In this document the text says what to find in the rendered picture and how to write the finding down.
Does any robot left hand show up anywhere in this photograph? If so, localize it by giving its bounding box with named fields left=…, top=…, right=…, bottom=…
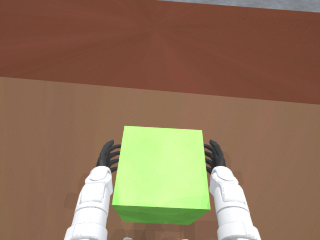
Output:
left=96, top=140, right=122, bottom=173

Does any robot right hand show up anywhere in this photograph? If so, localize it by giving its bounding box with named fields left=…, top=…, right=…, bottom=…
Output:
left=203, top=139, right=226, bottom=175

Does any right robot forearm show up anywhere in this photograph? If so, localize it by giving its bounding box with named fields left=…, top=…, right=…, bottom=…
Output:
left=209, top=166, right=261, bottom=240

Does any carton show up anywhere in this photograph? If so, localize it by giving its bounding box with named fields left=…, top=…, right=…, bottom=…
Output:
left=112, top=126, right=211, bottom=225

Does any left robot forearm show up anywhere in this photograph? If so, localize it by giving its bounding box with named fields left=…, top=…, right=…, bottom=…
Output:
left=64, top=166, right=113, bottom=240

